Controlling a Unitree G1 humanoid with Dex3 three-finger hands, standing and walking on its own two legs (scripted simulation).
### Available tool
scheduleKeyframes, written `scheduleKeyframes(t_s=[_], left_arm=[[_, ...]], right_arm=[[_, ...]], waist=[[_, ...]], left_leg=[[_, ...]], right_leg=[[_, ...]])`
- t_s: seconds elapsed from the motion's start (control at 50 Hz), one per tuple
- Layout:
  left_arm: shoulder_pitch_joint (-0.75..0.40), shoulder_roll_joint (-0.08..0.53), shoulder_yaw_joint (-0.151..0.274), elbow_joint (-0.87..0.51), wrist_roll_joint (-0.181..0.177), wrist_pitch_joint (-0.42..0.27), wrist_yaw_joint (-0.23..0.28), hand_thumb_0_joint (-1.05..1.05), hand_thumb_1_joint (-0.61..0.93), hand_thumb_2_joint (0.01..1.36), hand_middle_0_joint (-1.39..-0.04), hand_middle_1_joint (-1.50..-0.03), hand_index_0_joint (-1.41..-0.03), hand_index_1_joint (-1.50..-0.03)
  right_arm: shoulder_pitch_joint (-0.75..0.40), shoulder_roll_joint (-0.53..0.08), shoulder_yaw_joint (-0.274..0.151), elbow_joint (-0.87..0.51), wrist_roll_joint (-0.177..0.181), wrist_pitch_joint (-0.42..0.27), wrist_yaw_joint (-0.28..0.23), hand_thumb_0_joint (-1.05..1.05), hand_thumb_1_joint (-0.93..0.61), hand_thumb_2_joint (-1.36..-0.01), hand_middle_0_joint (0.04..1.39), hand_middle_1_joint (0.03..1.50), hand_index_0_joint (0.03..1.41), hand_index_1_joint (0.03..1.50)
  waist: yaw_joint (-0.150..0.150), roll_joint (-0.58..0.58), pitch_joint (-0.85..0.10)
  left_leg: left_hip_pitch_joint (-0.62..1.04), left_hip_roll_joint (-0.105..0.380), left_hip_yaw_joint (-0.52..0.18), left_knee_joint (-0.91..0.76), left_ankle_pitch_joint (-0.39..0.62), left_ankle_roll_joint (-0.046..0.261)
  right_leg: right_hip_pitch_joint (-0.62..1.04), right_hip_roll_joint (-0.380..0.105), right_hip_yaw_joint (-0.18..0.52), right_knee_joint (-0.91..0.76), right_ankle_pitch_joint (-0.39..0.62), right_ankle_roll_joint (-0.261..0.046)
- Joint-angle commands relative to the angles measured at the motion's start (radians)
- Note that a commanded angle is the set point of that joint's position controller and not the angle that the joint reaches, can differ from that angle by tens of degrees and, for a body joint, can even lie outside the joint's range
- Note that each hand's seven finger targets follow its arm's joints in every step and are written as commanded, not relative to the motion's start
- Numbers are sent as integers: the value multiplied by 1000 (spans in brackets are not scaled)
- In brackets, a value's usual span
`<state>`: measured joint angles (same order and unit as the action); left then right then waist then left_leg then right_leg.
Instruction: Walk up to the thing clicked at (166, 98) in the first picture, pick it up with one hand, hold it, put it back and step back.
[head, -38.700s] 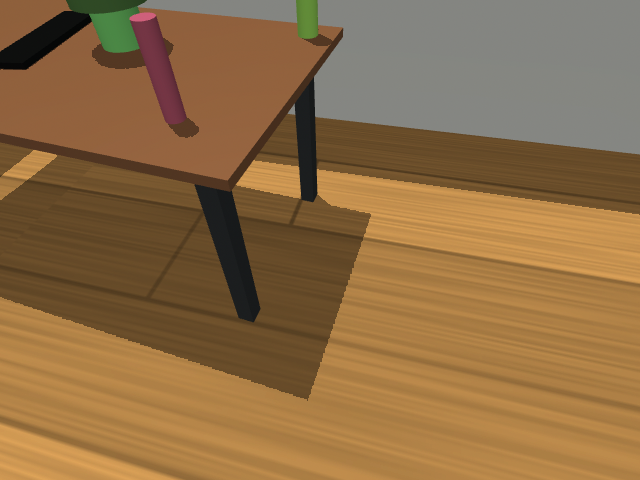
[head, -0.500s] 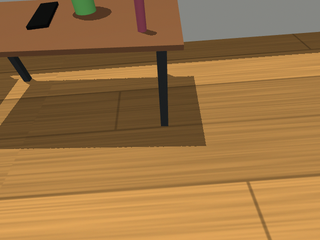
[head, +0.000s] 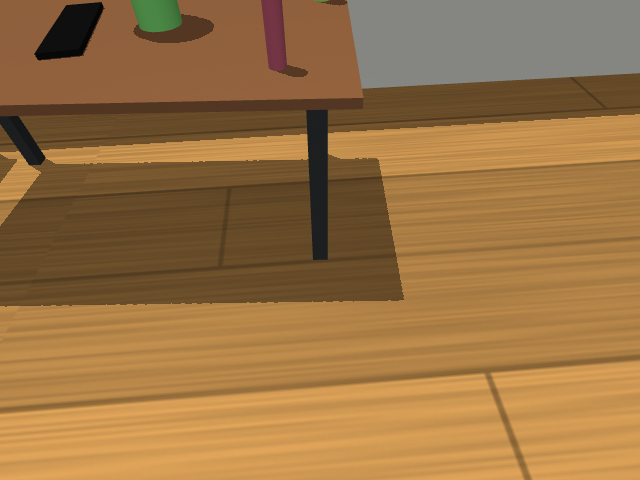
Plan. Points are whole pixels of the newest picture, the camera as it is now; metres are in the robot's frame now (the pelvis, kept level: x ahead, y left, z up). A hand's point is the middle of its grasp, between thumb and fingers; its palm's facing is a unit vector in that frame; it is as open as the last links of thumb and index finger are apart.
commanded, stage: step back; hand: left
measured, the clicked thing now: (273, 22) +1.18 +0.18 +0.10
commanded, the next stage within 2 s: stand in 0.16 s
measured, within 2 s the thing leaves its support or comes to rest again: neither
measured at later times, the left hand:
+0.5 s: hand out of the picture +0.09 +0.24 -0.14, palm faces -0.02 -0.94 -0.34, open 7.4 cm
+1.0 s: hand out of the picture +0.05 +0.24 -0.14, palm faces -0.03 -0.94 -0.34, open 7.4 cm
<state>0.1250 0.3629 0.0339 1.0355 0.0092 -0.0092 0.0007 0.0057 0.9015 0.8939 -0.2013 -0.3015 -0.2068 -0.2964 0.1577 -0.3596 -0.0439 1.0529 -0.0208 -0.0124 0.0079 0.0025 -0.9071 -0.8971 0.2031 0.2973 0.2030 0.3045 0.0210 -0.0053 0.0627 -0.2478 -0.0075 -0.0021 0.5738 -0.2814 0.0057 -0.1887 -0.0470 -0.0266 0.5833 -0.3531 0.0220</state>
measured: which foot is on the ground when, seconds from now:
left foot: down 0.00-1.00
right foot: down 0.00-1.00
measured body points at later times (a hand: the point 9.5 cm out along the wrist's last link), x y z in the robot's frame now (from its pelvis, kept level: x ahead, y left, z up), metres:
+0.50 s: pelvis +0.00 -0.01 +0.02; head +0.01 -0.01 +0.47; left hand +0.09 +0.29 -0.12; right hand +0.11 -0.30 -0.11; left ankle +0.02 +0.12 -0.73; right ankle -0.02 -0.13 -0.73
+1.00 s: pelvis -0.01 -0.01 +0.02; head -0.01 -0.01 +0.47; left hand +0.05 +0.29 -0.12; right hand +0.04 -0.31 -0.12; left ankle +0.02 +0.12 -0.73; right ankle -0.02 -0.13 -0.73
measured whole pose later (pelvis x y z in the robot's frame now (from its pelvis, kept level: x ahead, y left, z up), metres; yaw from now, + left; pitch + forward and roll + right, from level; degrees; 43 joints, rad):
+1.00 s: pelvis -0.01 -0.01 +0.02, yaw +0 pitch -2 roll +0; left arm 0.12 0.35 0.00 1.16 0.01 -0.01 -0.01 0.01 0.90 0.89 -0.20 -0.30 -0.21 -0.30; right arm 0.13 -0.35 0.00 1.16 -0.01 -0.01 0.01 0.00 -0.91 -0.90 0.20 0.30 0.20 0.30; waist 0.00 0.01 0.05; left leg -0.15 0.03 -0.01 0.33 -0.14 -0.02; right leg -0.08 -0.01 -0.04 0.32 -0.19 0.01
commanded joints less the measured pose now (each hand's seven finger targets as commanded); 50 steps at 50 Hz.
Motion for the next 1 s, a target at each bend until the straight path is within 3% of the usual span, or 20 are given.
scheduleKeyframes(t_s=[0.0,0.06,0.12,0.14,0.22,0.3,0.36,0.46,0.62,0.78,0.88,0.9,0.98], left_arm=[[-59,217,43,-54,0,-35,12,0,900,900,-200,-300,-200,-300],[-43,233,43,-37,-4,-36,15,0,900,900,-200,-300,-200,-300],[-74,227,38,-30,-2,-31,16,0,900,900,-200,-300,-200,-300],[-71,181,14,-4,-11,-26,13,0,900,900,-200,-300,-200,-300],[-79,194,11,13,-7,-25,13,0,900,900,-200,-300,-200,-300],[-97,202,11,27,-2,-28,11,0,900,900,-200,-300,-200,-300],[-94,199,10,40,-2,-31,11,0,900,900,-200,-300,-200,-300],[-98,198,9,51,-2,-31,8,0,900,900,-200,-300,-200,-300],[-83,199,11,57,-2,-33,4,0,900,900,-200,-300,-200,-300],[-70,200,9,65,2,-23,0,0,900,900,-200,-300,-200,-300],[-54,203,9,61,3,-29,1,0,900,900,-200,-300,-200,-300],[-66,206,9,60,1,-31,1,0,900,900,-200,-300,-200,-300],[-60,206,7,59,-1,-29,2,0,900,900,-200,-300,-200,-300]], right_arm=[[-88,-211,-30,-66,1,-28,-16,0,-900,-900,200,300,200,300],[-86,-203,-31,-50,7,-23,-19,0,-900,-900,200,300,200,300],[-102,-190,-30,-46,8,-18,-18,0,-900,-900,200,300,200,300],[-104,-195,-15,-39,15,-24,-16,0,-900,-900,200,300,200,300],[-119,-204,-13,-20,16,-29,-18,0,-900,-900,200,300,200,300],[-131,-195,-8,-15,16,-25,-17,0,-900,-900,200,300,200,300],[-148,-189,-5,-10,19,-26,-16,0,-900,-900,200,300,200,300],[-157,-187,-2,2,16,-23,-12,0,-900,-900,200,300,200,300],[-140,-193,3,18,15,-28,-12,0,-900,-900,200,300,200,300],[-109,-203,5,32,10,-19,-9,0,-900,-900,200,300,200,300],[-107,-199,6,28,10,-24,-9,0,-900,-900,200,300,200,300],[-92,-193,12,32,11,-23,-9,0,-900,-900,200,300,200,300],[-82,-195,14,35,10,-24,-11,0,-900,-900,200,300,200,300]], waist=[[11,68,-103],[5,67,-146],[-2,41,-155],[-15,37,-123],[-16,29,-141],[-24,2,-135],[-20,-2,-134],[-20,16,-87],[-18,18,-95],[-23,12,-26],[-15,-4,-79],[-26,-3,-74],[-26,6,-74]], left_leg=[[16,145,-141,-140,417,56],[71,113,-88,-104,477,39],[94,122,-92,-121,433,46],[121,138,-125,-174,434,41],[185,145,-112,-186,510,28],[159,139,-99,-230,413,22],[192,143,-97,-238,432,20],[148,131,-93,-281,284,11],[156,135,-95,-288,281,6],[82,129,-113,-326,52,6],[116,135,-111,-300,160,12],[112,133,-107,-296,183,12],[111,132,-104,-294,201,8]], right_leg=[[101,-48,59,-123,262,-56],[128,-77,66,-117,401,-63],[110,-76,61,-136,367,-61],[83,-70,81,-180,380,-44],[120,-77,76,-219,432,-36],[150,-81,77,-262,396,-30],[143,-89,80,-277,419,-30],[122,-88,87,-322,296,-30],[121,-92,96,-330,295,-36],[53,-77,97,-357,97,-36],[78,-89,106,-345,178,-38],[85,-92,108,-345,211,-39],[84,-89,105,-340,228,-37]])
